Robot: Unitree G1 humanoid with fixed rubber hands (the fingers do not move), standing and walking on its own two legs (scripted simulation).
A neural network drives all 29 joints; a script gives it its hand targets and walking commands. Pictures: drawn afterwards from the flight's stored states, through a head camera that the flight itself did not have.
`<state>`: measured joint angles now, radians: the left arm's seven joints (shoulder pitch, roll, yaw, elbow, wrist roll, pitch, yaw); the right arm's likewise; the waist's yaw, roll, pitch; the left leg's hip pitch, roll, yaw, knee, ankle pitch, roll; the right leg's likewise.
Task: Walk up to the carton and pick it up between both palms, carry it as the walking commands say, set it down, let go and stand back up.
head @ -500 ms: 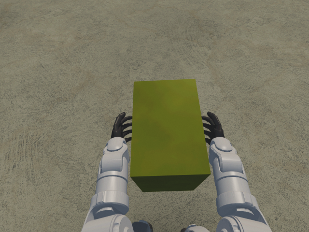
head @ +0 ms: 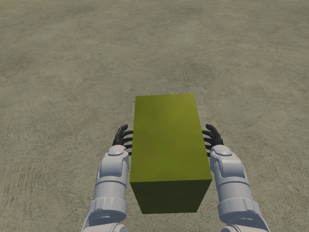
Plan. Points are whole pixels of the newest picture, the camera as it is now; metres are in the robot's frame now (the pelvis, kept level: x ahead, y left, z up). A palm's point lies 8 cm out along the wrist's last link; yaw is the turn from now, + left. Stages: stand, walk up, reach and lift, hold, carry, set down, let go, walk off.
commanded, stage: reach and lift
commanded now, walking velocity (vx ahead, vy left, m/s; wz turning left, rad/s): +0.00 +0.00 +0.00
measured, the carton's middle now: (167, 156) +0.34 +0.01 -0.03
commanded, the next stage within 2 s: hold in 1.14 s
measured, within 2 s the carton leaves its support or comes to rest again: neither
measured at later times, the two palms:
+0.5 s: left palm (122, 150) +0.30 +0.13 +0.05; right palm (222, 151) +0.30 -0.13 +0.05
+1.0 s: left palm (121, 150) +0.30 +0.13 +0.06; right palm (222, 154) +0.29 -0.13 +0.06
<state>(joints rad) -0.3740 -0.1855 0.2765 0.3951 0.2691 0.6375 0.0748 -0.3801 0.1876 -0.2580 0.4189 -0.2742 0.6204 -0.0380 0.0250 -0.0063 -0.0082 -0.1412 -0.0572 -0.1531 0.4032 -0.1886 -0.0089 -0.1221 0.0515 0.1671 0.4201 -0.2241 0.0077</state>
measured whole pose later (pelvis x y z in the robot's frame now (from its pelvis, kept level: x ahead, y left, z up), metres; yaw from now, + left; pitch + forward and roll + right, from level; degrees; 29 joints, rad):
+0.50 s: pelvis -0.01 +0.00 +0.00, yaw +0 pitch -7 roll +0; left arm -0.40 -0.20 0.30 0.38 0.29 0.72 0.05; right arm -0.41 0.20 -0.28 0.39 -0.29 0.71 -0.03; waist -0.01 0.00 0.03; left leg -0.08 -0.05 -0.16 0.40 -0.19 -0.01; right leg -0.06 0.05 0.15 0.41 -0.22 0.00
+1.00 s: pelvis +0.00 +0.00 +0.00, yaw +0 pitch -8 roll +0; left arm -0.38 -0.19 0.26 0.39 0.29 0.74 0.06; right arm -0.37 0.18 -0.25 0.38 -0.28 0.74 -0.03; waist -0.01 -0.01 0.00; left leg -0.06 -0.06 -0.14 0.39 -0.19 0.00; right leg -0.03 0.04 0.15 0.40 -0.22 0.01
